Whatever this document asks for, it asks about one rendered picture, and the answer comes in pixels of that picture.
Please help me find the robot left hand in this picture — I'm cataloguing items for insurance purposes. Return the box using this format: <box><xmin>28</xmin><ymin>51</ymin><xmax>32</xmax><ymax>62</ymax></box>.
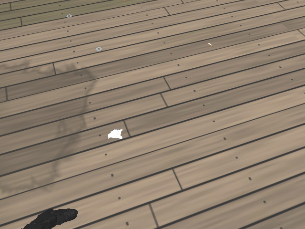
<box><xmin>21</xmin><ymin>208</ymin><xmax>78</xmax><ymax>229</ymax></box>

